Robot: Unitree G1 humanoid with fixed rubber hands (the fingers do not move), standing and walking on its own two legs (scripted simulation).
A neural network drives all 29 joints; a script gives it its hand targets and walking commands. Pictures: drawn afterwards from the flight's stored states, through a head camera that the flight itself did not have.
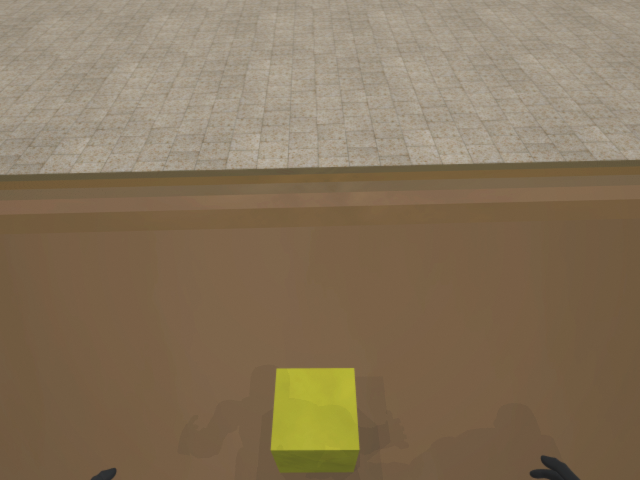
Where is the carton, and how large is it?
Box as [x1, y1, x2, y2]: [271, 368, 359, 472]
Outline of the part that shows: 276,369 271,452 279,471 353,471 359,449 353,368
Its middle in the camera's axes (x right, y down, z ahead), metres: -0.01 +0.49 +1.07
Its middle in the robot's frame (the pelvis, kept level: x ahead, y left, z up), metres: +0.39 +0.03 -0.66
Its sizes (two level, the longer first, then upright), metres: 0.210 0.200 0.250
